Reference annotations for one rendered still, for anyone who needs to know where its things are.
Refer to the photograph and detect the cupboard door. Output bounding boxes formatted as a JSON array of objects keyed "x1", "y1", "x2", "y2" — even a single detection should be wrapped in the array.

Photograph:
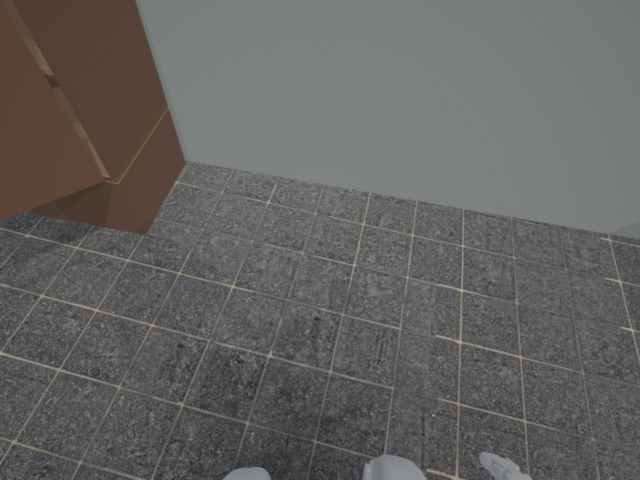
[{"x1": 0, "y1": 0, "x2": 105, "y2": 221}]

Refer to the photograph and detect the robot right thigh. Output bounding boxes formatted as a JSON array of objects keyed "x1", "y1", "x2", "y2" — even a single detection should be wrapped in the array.
[{"x1": 363, "y1": 455, "x2": 427, "y2": 480}]

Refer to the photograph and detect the right robot hand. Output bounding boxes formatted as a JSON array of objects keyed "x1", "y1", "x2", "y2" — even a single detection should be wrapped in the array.
[{"x1": 479, "y1": 452, "x2": 532, "y2": 480}]

